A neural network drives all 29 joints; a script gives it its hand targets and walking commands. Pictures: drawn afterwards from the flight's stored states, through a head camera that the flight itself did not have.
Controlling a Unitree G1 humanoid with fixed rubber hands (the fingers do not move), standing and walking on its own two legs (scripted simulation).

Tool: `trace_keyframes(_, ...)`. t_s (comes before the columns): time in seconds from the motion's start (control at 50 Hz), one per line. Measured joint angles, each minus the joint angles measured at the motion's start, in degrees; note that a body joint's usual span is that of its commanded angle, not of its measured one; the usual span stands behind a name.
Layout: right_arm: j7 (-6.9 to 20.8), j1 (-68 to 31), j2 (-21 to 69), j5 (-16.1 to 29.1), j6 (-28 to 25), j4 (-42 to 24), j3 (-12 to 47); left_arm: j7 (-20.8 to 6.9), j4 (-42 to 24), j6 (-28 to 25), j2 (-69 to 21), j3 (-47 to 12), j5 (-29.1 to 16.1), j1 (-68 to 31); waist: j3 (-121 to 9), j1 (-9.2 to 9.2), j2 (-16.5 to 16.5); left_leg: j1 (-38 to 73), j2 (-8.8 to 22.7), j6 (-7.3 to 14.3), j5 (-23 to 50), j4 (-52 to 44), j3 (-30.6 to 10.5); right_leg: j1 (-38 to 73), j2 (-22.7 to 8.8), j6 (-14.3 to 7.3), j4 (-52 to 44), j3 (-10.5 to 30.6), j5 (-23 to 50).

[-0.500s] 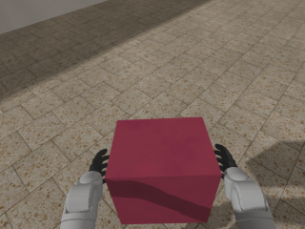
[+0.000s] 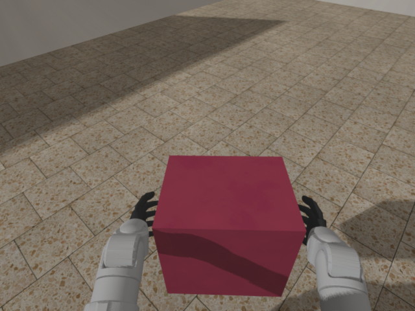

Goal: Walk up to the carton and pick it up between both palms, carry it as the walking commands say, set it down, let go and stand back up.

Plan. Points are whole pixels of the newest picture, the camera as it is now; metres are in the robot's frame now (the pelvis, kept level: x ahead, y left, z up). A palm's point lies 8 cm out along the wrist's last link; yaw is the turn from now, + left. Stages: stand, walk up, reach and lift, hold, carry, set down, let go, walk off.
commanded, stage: set down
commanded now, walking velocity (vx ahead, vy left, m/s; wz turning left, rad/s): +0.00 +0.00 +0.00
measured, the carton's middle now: (224, 225) +0.34 -0.01 -0.04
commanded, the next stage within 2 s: none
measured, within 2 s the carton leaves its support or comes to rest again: neither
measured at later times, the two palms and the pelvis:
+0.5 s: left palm (149, 222) +0.34 +0.16 -0.03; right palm (302, 229) +0.33 -0.18 -0.04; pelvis +0.02 +0.00 +0.00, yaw +0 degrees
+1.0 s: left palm (152, 245) +0.35 +0.18 -0.16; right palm (281, 241) +0.36 -0.16 -0.15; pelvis +0.01 +0.01 -0.04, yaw -1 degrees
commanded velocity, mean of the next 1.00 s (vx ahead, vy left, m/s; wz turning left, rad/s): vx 0.00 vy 0.00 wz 0.00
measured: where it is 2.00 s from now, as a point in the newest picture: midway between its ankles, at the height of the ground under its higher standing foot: outside the picture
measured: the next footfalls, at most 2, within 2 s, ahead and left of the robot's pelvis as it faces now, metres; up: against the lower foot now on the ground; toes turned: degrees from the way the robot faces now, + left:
none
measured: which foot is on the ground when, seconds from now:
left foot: down 0.00-1.00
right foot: down 0.00-1.00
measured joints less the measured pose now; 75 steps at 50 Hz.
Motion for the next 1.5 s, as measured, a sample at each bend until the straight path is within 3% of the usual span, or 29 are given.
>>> trace_keyframes(0.16, 0.0, -5.6, 0.0, -3.2, -6.0, 12.9, -3.6, -1.4, 16.8, -9.0, -0.1, 3.5, 2.9, -6.0, 1.6, 0.02, 0.0, 0.1, 0.0, 0.0, 0.0, 0.0, 0.2, 0.0, 0.0, 0.0, 0.0, 0.4, 0.0)
trace_keyframes(0.36, 0.9, -11.6, 0.0, -4.1, -16.8, 22.3, -6.7, -1.0, 21.0, -17.1, 0.1, 6.9, 3.8, -9.6, 6.4, 0.01, 0.0, -0.1, -0.1, 0.0, -0.4, 0.0, 0.2, -0.2, 0.1, 0.0, 0.0, 0.4, -0.3)
trace_keyframes(0.46, 3.0, -11.6, 0.0, -5.3, -19.7, 22.9, -8.8, -0.8, 22.3, -19.8, -0.3, 7.1, 3.8, -10.6, 6.7, 0.01, 0.0, -2.4, -0.1, 0.0, -0.6, 0.0, 0.1, -2.5, 0.1, 0.0, 0.0, 0.4, -0.5)
trace_keyframes(0.6, 3.2, -10.2, 0.0, -5.3, -23.8, 21.8, -8.2, -0.8, 22.7, -24.1, -0.9, 7.7, 4.0, -10.7, 6.7, 0.01, -0.1, -7.6, -0.1, 0.0, -0.7, 0.0, 0.1, -7.7, 0.1, 0.1, 0.0, 0.4, -0.6)
trace_keyframes(0.74, 1.4, -9.1, 0.0, -5.3, -28.3, 19.6, -5.4, -1.2, 21.8, -29.2, -0.9, 8.4, 3.1, -10.7, 6.1, 0.02, -0.1, -15.6, -0.1, 0.0, -0.6, 1.2, -0.3, -15.4, 0.2, 0.2, 0.7, 0.4, -0.4)
trace_keyframes(0.9, 0.9, -10.9, -0.3, -5.3, -35.5, 18.6, -3.8, -1.0, 19.9, -37.1, -0.4, 9.0, 0.3, -10.7, 3.3, 0.02, -0.1, -30.9, -0.5, -0.3, -0.6, 6.4, -3.3, -30.0, 1.0, 0.2, 4.5, 0.4, 0.1)
trace_keyframes(0.98, 0.4, -12.9, -1.5, -5.3, -36.7, 18.9, -1.5, -0.5, 19.7, -39.8, 0.4, 9.0, -0.9, -10.7, 1.6, 0.02, -0.1, -39.3, -0.5, -0.3, -0.6, 10.1, -3.6, -38.3, 1.2, 0.2, 8.1, 0.4, 0.1)
trace_keyframes(1.18, -0.9, -17.6, -4.2, -1.8, -38.6, 19.3, 1.8, 3.3, 14.5, -40.0, 4.0, 4.3, -7.2, -12.2, 0.7, 0.01, -0.1, -52.2, -0.5, -1.2, -1.2, 20.2, -4.5, -51.2, 1.7, 0.4, 18.5, 0.4, -0.5)
trace_keyframes(1.32, -1.5, -30.1, -6.4, -1.6, -34.6, 30.9, -1.7, 3.5, 28.1, -38.0, 7.7, 4.1, -5.7, -24.6, 4.5, 0.01, -0.1, -54.6, -0.7, -1.2, -2.3, 28.5, -4.8, -53.9, 2.1, 0.4, 27.5, 0.6, -2.3)
trace_keyframes(1.5, -1.7, -40.5, -8.9, -1.6, -33.0, 36.0, -6.2, 4.0, 35.0, -33.9, 10.6, 4.5, -8.0, -39.5, 10.6, 0.01, 0.0, -60.9, -2.2, -1.2, -2.8, 36.6, -5.8, -60.2, 3.3, 0.4, 36.8, 1.1, -3.5)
